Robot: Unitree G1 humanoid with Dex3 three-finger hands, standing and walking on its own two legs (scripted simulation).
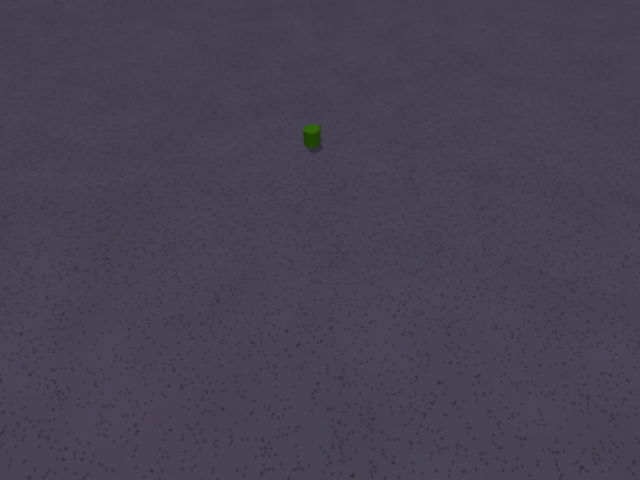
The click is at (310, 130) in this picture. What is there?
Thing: mug
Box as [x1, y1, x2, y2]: [303, 124, 320, 147]
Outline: 309,124 303,128 304,144 308,147 314,147 319,143 320,125 317,126
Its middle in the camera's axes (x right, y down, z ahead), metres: -0.03 -0.57 +2.05
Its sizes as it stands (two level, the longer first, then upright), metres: 0.118 0.084 0.088
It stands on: the floor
